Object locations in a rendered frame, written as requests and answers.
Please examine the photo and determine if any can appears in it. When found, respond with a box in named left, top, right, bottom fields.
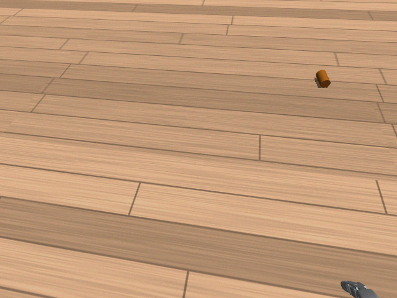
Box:
left=316, top=70, right=331, bottom=88

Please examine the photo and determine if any right robot hand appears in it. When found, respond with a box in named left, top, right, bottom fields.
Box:
left=341, top=281, right=379, bottom=298

